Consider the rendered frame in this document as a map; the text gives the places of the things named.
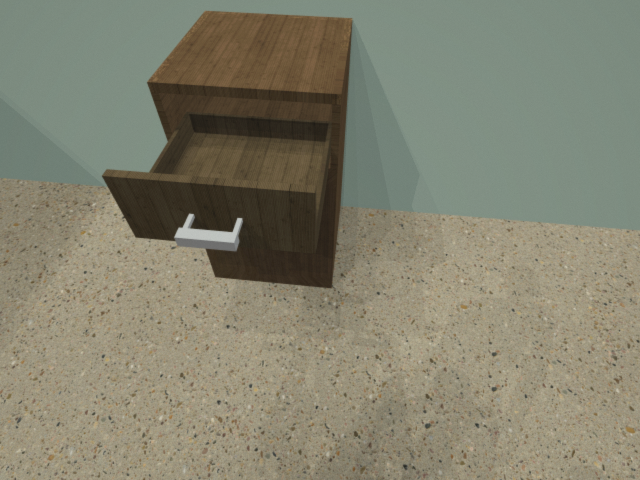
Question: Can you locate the drawer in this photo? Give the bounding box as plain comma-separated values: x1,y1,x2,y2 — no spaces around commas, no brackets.
102,112,332,254

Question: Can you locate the handle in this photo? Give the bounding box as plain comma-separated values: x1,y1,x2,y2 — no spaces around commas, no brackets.
174,214,243,251

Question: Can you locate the cabinet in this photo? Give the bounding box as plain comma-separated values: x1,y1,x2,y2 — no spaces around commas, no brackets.
147,11,352,288

